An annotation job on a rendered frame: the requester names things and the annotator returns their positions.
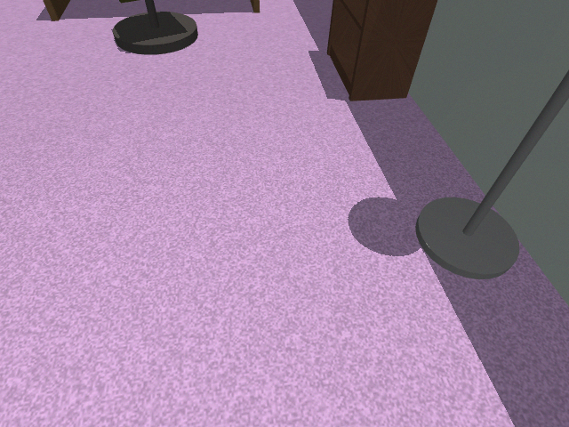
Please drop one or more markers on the coat stand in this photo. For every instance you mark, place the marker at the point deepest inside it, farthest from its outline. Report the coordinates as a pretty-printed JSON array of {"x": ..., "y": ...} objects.
[{"x": 470, "y": 239}]

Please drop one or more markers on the bookshelf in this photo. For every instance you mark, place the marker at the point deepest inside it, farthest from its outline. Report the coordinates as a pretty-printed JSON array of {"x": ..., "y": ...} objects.
[{"x": 375, "y": 45}]

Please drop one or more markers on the office chair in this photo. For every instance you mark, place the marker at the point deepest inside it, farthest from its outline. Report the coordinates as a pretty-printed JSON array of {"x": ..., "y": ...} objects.
[{"x": 152, "y": 32}]

